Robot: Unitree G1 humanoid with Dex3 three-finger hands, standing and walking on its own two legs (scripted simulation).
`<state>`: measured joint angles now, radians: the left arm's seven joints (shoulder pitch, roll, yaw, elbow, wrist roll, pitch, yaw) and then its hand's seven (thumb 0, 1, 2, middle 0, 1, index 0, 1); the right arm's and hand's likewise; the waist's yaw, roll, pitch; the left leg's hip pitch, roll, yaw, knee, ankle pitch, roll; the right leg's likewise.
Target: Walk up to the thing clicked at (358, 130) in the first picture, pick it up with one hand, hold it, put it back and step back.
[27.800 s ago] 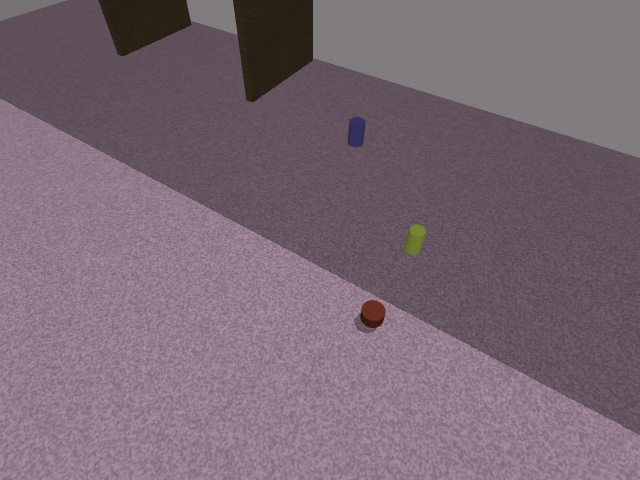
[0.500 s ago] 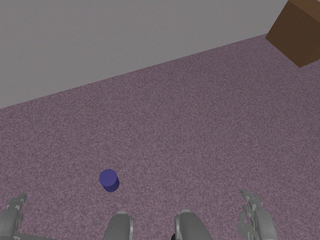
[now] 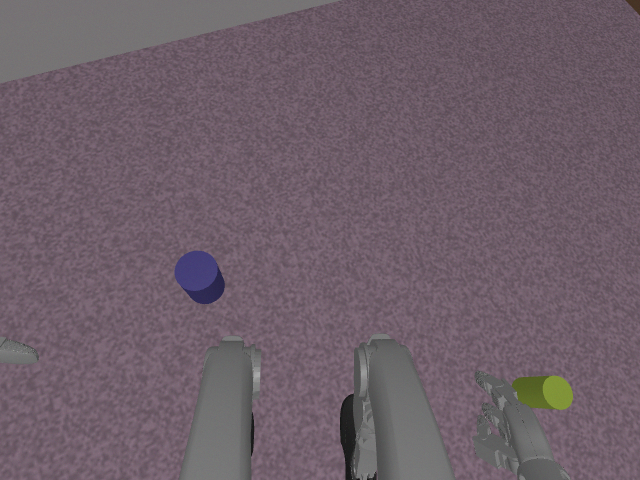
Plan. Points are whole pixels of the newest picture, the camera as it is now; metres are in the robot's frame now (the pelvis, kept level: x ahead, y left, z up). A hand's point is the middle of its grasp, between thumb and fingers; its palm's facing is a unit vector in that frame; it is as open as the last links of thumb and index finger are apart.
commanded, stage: go down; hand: left
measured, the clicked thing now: (201, 278) +0.46 +0.22 -0.44
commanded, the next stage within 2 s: none
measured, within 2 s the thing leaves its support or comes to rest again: neither
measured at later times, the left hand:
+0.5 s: hand (4, 280) +0.36 +0.39 -0.09, palm faces +0.16 -0.97 -0.18, open 17.0 cm
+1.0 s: hand (9, 268) +0.38 +0.40 -0.11, palm faces +0.16 -0.98 -0.14, open 17.3 cm
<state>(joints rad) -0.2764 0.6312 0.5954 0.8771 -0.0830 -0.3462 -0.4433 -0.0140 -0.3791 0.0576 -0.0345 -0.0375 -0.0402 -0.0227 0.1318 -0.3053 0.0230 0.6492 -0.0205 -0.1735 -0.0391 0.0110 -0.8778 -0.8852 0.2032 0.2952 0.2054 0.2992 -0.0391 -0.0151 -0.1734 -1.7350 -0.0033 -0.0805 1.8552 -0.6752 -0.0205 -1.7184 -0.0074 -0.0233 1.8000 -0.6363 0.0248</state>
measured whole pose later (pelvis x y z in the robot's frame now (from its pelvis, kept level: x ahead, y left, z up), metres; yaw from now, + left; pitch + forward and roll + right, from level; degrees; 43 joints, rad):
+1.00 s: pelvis -0.03 +0.01 -0.12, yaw -2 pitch +31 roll -7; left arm -0.57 0.85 0.77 1.05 -0.13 -0.38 -0.63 -0.02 -0.51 0.09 -0.02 -0.11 -0.05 -0.08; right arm 0.13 -0.35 0.10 0.69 -0.04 -0.16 -0.01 0.01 -0.88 -0.89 0.20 0.30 0.21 0.30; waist -0.09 -0.02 -0.11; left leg -2.10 -0.02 -0.12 2.24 -0.69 -0.02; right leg -2.06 0.00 -0.04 2.15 -0.64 0.04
